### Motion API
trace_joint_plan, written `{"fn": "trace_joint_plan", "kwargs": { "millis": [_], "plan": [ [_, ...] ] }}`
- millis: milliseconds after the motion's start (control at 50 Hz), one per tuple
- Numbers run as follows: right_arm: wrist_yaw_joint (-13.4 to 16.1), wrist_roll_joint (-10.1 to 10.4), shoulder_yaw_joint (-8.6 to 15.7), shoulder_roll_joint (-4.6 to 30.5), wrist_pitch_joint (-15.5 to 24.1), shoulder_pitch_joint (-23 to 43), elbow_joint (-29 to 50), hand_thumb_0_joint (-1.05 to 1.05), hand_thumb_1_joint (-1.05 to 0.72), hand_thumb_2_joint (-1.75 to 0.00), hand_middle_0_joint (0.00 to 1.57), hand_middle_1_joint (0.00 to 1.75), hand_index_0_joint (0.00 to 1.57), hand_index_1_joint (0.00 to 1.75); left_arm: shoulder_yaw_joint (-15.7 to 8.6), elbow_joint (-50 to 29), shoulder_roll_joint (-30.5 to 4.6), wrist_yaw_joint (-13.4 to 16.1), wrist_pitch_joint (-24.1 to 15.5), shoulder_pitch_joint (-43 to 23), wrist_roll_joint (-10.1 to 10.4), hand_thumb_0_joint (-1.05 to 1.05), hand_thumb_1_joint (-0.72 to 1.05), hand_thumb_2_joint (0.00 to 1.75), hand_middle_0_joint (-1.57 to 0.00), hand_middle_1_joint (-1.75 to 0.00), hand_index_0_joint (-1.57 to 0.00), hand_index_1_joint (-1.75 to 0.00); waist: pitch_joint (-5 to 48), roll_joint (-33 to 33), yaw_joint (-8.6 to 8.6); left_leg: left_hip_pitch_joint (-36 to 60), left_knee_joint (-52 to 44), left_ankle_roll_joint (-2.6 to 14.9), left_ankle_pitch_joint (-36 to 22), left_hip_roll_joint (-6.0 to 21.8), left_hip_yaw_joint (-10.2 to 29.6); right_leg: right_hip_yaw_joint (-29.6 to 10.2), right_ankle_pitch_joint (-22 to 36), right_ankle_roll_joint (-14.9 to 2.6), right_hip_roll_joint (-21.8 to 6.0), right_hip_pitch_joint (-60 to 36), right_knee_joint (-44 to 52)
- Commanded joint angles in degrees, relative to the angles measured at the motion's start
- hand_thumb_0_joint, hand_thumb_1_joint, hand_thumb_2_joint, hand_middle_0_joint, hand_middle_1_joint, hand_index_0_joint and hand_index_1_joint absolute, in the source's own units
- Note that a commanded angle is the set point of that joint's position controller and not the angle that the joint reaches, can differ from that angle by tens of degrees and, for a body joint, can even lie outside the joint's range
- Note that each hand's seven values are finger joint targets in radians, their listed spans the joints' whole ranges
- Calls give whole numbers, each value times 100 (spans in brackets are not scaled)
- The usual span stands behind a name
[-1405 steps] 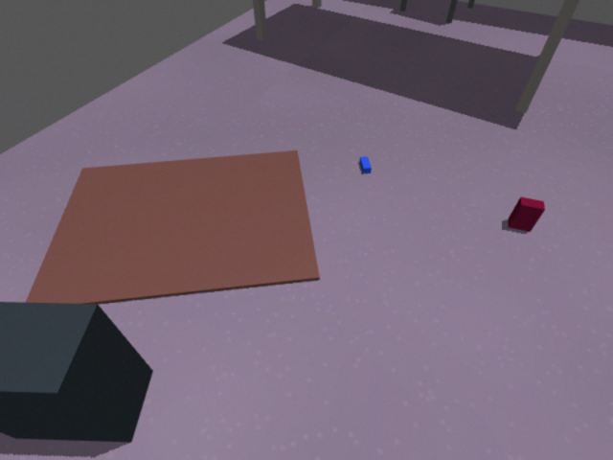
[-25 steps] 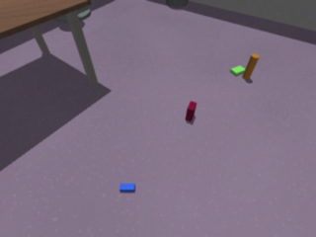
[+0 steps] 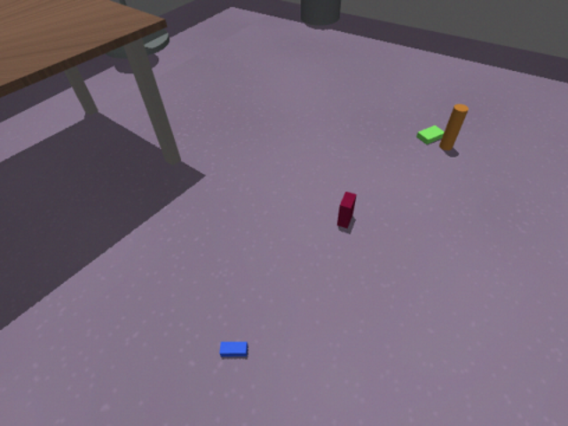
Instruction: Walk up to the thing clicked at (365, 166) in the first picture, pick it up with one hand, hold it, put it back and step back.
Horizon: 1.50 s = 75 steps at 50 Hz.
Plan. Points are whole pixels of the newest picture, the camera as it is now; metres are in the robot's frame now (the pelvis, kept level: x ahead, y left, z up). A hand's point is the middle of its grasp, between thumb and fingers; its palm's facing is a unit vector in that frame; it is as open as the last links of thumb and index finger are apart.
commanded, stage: walk up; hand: left
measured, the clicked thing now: (233, 349) +0.51 +0.21 -0.78
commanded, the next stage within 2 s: none
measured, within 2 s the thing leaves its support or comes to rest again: neither
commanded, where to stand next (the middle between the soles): +0.12 -0.02 m, yaw -1 degrees
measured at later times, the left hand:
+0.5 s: hand out of the picture +0.14 +0.24 -0.14, palm faces -0.06 -0.90 -0.42, open 7.4 cm
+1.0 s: hand out of the picture +0.12 +0.29 -0.18, palm faces -0.09 -0.93 -0.36, open 7.4 cm
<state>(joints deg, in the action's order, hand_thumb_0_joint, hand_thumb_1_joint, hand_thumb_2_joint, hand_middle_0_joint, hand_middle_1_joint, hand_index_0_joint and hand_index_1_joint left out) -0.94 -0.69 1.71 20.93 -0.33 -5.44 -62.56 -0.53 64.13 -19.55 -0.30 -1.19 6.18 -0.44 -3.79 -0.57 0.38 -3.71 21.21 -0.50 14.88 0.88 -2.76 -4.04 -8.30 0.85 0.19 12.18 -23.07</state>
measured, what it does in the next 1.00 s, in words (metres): steps on the spot: left foot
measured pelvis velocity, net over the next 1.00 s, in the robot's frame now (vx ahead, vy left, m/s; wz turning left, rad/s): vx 0.03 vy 0.02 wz -0.07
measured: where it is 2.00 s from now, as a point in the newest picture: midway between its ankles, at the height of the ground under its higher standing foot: outside the picture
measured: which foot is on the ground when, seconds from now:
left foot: down 0.00-0.30, up 0.32-0.64, down 0.66-1.00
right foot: down 0.00-0.68, up 0.70-1.00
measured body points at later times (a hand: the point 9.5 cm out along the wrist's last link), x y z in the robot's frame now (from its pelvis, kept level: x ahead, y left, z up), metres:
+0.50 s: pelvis +0.07 -0.02 +0.00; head +0.10 -0.05 +0.44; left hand +0.14 +0.29 -0.11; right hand +0.11 -0.34 -0.15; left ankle +0.07 +0.15 -0.70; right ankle +0.08 -0.13 -0.74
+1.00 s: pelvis +0.03 +0.02 -0.02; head +0.07 +0.04 +0.43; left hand +0.13 +0.34 -0.15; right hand +0.13 -0.29 -0.12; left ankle +0.10 +0.13 -0.74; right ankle -0.03 -0.11 -0.72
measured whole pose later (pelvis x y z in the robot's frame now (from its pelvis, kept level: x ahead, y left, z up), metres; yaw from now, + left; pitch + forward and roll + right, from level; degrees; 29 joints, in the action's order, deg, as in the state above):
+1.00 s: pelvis +0.03 +0.02 -0.02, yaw -4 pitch -2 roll +0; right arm -0.2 -2.3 2.1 20.6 -0.2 -7.2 -48.3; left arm -2.9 54.2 -23.2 0.2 2.4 9.3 -0.1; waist -8.1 2.8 -0.1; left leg -20.6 35.0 2.0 12.7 0.5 -2.8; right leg -5.5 -31.9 1.0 1.3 14.1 -45.7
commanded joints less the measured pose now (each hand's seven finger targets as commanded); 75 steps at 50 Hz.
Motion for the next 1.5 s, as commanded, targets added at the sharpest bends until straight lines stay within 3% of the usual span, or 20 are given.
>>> {"fn": "trace_joint_plan", "kwargs": {
  "millis": [0, 60, 100, 220, 280, 320, 380, 540, 600, 640, 680, 700, 800, 920, 1000, 1060, 1100, 1160, 1260, 1480],
  "plan": [
    [66, 8, 258, 1138, 104, 237, 353, 0, -90, -90, 20, 30, 20, 30, -268, -397, -1306, 108, -97, -349, -3, 0, 90, 90, -20, -30, -20, -30, 452, 128, -23, -84, -406, 245, -448, 600, 413, -531, 810, -265, -631, -139, 292],
    [-36, -120, 436, 1498, 160, -330, 477, 0, -90, -90, 20, 30, 20, 30, -372, -577, -1476, -10, -110, -108, -113, 0, 90, 90, -20, -30, -20, -30, 461, -354, -178, 76, -691, 713, 2745, 711, 839, -122, -2340, -381, -110, 530, -334],
    [-42, -120, 538, 1684, 158, -418, 578, 0, -90, -90, 20, 30, 20, 30, -408, -726, -1389, -73, -81, -243, -137, 0, 90, 90, -20, -30, -20, -30, -259, -950, -278, -107, -1512, 1156, 3331, 1605, 1740, 347, -1797, -211, 117, 1496, -1653],
    [-101, -98, 463, 1344, 195, -131, 1037, 0, -90, -90, 20, 30, 20, 30, -450, -761, -1186, -85, -334, 680, -109, 0, 90, 90, -20, -30, -20, -30, -131, -502, 194, -505, 392, 774, -624, 927, 391, 607, -484, -287, 48, -325, 92],
    [9, 12, 280, 909, 25, -416, 1255, 0, -90, -90, 20, 30, 20, 30, -649, -750, -2070, 167, -388, 1237, -126, 0, 90, 90, -20, -30, -20, -30, 556, 759, 307, -2021, 2789, 159, 1924, -238, 611, -2650, 1011, -1089, -2058, -1471, 808],
    [72, -39, 420, 1218, -35, -661, 1129, 0, -90, -90, 20, 30, 20, 30, -648, -1043, -2053, 187, -335, 735, -124, 0, 90, 90, -20, -30, -20, -30, -12, 501, 130, -2137, 3642, 215, 2074, 79, 882, -2491, 492, -1663, -2186, -675, 724],
    [36, 45, 364, 1048, -116, -1034, 922, 0, -90, -90, 20, 30, 20, 30, -464, -1204, -1489, 251, -345, 383, -3, 0, 90, 90, -20, -30, -20, -30, 195, 486, -156, -1803, 3254, 164, 1251, 112, 1217, -747, 2298, -952, -1380, -702, 378],
    [278, 84, 389, 1161, -162, -1055, 1110, 0, -90, -90, 20, 30, 20, 30, -526, -1750, -1485, 248, 136, -57, 0, 0, 90, 90, -20, -30, -20, -30, 379, 1471, -115, -1637, 2668, -7, 972, -122, 409, -162, 3981, -1267, -1359, -265, -721],
    [271, 35, 397, 1140, -71, -1121, 1105, 0, -90, -90, 20, 30, 20, 30, -516, -1802, -1499, 235, 259, -138, 74, 0, 90, 90, -20, -30, -20, -30, 685, 1008, -203, -1338, 1363, 90, -93, -219, 141, 9, 3089, -993, -1129, -374, -1564],
    [276, -40, 518, 1424, -8, -1102, 1156, 0, -90, -90, 20, 30, 20, 30, -466, -1911, -1319, 227, 331, -258, 176, 0, 90, 90, -20, -30, -20, -30, 847, 44, -302, -769, 533, 259, -3122, 264, 672, 140, 1544, -522, -585, 85, -2385],
    [257, -84, 579, 1793, 5, -750, 1433, 0, -90, -90, 20, 30, 20, 30, -448, -1859, -1060, 309, 445, 120, 244, 0, 90, 90, -20, -30, -20, -30, 997, -938, -89, -277, 475, 1163, -5222, 1603, 2317, -79, -2843, -246, 582, 1062, -4144],
    [255, -39, 646, 2057, -4, -807, 1455, 0, -90, -90, 20, 30, 20, 30, -463, -1791, -1223, 374, 497, 127, 198, 0, 90, 90, -20, -30, -20, -30, 1076, -1326, -266, -536, 355, 1631, -4938, 2053, 2892, -470, -3276, -234, 547, 1011, -4683],
    [310, -94, 507, 1356, -38, -45, 1807, 0, -90, -90, 20, 30, 20, 30, -565, -1532, -1364, 312, 535, 460, 187, 0, 90, 90, -20, -30, -20, -30, 663, -882, 134, -727, 532, 1200, -3357, 1124, 1433, -578, -2148, -130, 481, 1382, -5260],
    [172, -169, 529, 1473, 96, -656, 1628, 0, -90, -90, 20, 30, 20, 30, -485, -1494, -1299, 111, 208, 163, -1, 0, 90, 90, -20, -30, -20, -30, 1077, -823, -390, 216, 136, 1264, 715, 1182, 1737, -75, -2393, 76, 129, 972, -2109],
    [93, -160, 471, 1578, -13, -213, 1690, 0, -90, -90, 20, 30, 20, 30, -557, -953, -1198, 79, 100, 1009, -131, 0, 90, 90, -20, -30, -20, -30, 457, -752, 86, -1470, 377, 985, 671, 1107, 1466, 408, -1469, -333, 123, -705, 177],
    [156, 38, 286, 1087, 66, 106, 1712, 0, -90, -90, 20, 30, 20, 30, -637, -1310, -1881, 55, 41, 299, -249, 0, 90, 90, -20, -30, -20, -30, -340, 1117, 220, -2088, 2006, 90, 1525, -264, 535, -2342, -2559, -1281, -1670, 693, 1104],
    [149, 55, 367, 1248, 181, -457, 1339, 0, -90, -90, 20, 30, 20, 30, -499, -1606, -1520, -36, 85, -582, -197, 0, 90, 90, -20, -30, -20, -30, -634, 760, -359, -391, 1645, 106, 982, 5, 645, -1421, -2169, -1063, -1348, 1928, 708],
    [124, 70, 279, 1151, 308, -543, 1160, 0, -90, -90, 20, 30, 20, 30, -457, -1375, -1254, 2, -11, -172, -65, 0, 90, 90, -20, -30, -20, -30, 98, 738, -250, -47, 642, 361, -1430, 349, 970, -330, 4, -421, -591, 652, 159],
    [137, -15, 303, 1396, 294, -469, 1059, 0, -90, -90, 20, 30, 20, 30, -522, -1270, -1418, -84, 90, 134, -134, 0, 90, 90, -20, -30, -20, -30, -181, 487, -75, -1065, 248, 438, 1353, 381, 1282, -533, -2646, -569, -513, 349, 510],
    [219, 15, 151, 1224, 428, -481, 798, 0, -90, -90, 20, 30, 20, 30, -491, -1061, -1399, -22, 45, 110, -25, 0, 90, 90, -20, -30, -20, -30, 410, -190, 3, -667, 459, 348, -1770, 434, 1024, -227, 238, -468, -565, -466, 257]
  ]
}}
